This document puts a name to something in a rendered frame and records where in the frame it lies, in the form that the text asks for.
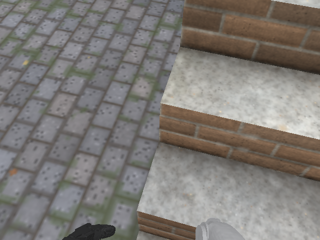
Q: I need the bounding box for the robot right shin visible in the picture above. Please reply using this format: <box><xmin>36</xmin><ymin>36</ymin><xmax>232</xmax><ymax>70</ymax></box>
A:
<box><xmin>206</xmin><ymin>217</ymin><xmax>221</xmax><ymax>223</ymax></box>

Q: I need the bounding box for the robot right thigh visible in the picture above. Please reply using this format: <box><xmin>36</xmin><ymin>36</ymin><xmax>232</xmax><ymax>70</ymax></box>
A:
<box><xmin>195</xmin><ymin>221</ymin><xmax>245</xmax><ymax>240</ymax></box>

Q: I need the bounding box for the left robot hand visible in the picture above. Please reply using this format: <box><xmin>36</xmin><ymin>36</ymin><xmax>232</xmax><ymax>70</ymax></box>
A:
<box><xmin>62</xmin><ymin>223</ymin><xmax>116</xmax><ymax>240</ymax></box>

